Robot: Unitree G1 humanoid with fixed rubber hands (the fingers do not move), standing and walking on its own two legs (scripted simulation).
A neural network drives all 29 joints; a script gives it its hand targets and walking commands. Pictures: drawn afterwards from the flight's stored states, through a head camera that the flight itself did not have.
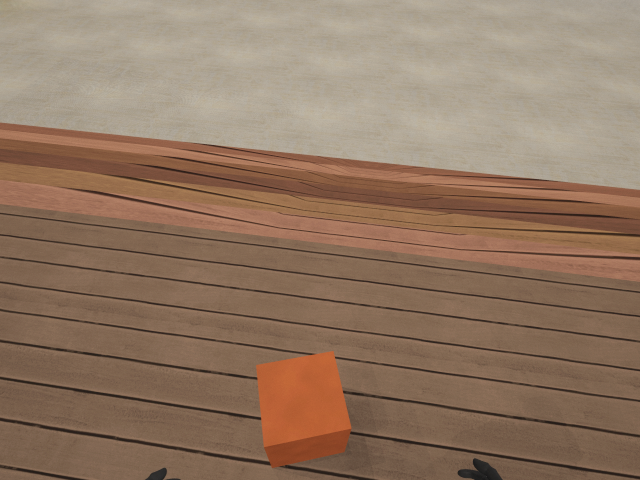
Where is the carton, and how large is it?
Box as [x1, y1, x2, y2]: [256, 351, 351, 467]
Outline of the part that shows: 333,351 256,365 264,448 272,467 344,451 351,428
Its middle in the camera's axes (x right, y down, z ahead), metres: -0.05 +0.47 +1.06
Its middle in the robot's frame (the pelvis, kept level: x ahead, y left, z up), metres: +0.38 +0.04 -0.64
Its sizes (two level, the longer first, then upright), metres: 0.210 0.200 0.250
